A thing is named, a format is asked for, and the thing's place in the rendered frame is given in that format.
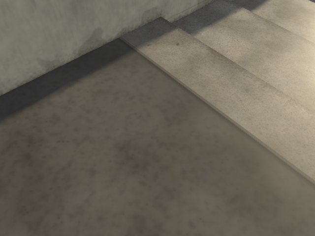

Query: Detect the stairs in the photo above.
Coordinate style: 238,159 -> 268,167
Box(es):
173,0 -> 315,112

